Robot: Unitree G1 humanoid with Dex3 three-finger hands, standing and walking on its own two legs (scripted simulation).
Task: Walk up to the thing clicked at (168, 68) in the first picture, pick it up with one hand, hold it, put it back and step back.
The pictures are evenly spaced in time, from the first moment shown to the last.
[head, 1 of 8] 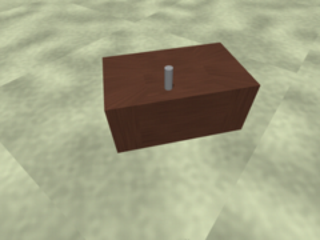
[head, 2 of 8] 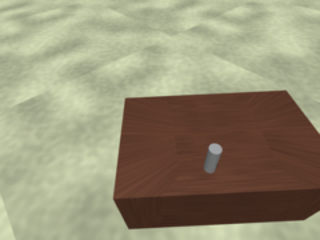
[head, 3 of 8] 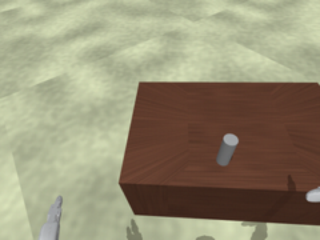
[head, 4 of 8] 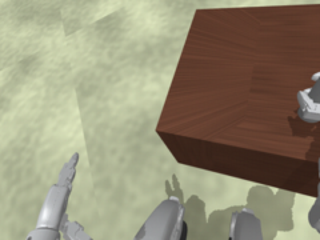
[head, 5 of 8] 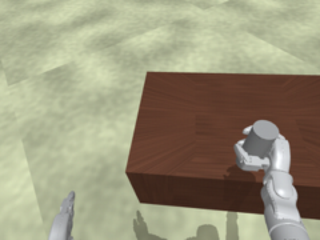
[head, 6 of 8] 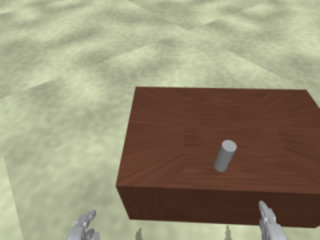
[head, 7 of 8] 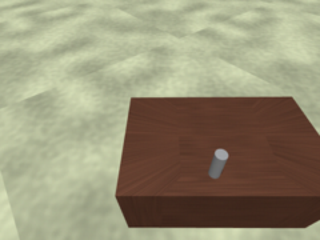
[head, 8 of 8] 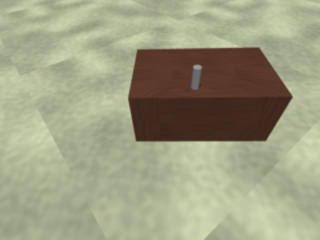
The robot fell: no
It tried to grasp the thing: yes
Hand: right
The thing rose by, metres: 0.28
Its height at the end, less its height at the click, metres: +0.00
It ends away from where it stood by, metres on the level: 0.02
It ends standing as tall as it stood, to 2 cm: yes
